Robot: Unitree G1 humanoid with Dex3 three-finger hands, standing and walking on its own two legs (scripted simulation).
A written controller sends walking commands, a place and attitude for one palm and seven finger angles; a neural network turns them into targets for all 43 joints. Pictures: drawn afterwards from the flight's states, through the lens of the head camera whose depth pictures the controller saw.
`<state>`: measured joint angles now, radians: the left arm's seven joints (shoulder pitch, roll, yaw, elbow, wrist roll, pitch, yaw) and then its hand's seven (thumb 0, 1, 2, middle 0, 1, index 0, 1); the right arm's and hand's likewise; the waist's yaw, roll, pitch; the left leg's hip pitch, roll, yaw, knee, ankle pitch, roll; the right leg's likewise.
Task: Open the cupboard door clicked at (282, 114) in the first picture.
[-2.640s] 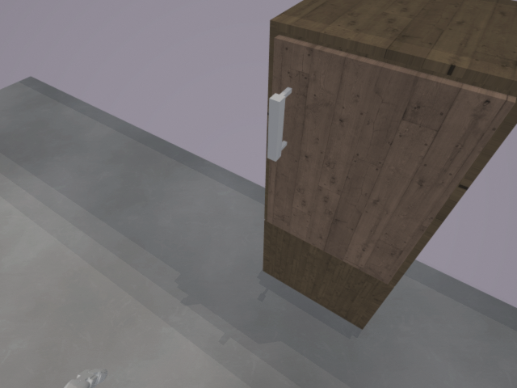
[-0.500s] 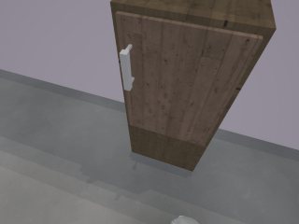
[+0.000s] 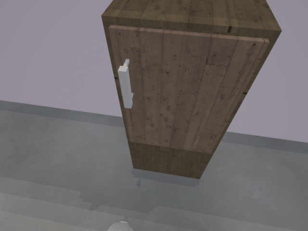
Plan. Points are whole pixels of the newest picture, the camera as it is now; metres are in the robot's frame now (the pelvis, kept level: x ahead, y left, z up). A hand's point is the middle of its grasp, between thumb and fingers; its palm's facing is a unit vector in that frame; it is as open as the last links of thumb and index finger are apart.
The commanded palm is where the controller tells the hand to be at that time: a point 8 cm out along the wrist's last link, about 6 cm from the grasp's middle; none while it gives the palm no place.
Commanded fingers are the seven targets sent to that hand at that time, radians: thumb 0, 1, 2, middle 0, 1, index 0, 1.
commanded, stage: come to a stop and stand still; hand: left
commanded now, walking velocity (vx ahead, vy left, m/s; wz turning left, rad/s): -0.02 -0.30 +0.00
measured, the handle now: (127, 84) +0.52 +0.15 +0.06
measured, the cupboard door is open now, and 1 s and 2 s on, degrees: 0 0 0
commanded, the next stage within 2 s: look again from close up in 1.22 s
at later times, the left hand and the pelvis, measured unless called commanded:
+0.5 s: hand out of the picture +0.02 +0.22 -0.17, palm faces -0.06 -0.99 -0.15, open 7.4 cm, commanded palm none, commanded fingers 0.00 0.90 0.90 -0.20 -0.30 -0.20 -0.30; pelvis -0.03 +0.04 +0.01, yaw -3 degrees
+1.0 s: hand out of the picture -0.06 +0.10 -0.17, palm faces +0.05 -0.99 -0.14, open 7.3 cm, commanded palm none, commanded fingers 0.00 0.90 0.90 -0.20 -0.30 -0.20 -0.30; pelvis -0.04 -0.05 +0.00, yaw -1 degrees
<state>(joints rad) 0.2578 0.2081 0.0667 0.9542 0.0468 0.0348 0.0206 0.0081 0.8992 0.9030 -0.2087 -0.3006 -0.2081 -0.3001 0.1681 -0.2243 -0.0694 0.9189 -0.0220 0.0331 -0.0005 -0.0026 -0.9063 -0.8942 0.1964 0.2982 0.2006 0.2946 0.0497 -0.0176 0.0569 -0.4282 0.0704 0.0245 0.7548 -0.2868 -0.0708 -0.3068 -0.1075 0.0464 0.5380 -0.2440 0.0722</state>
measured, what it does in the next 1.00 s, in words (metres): steps on the spot: left foot, then right foot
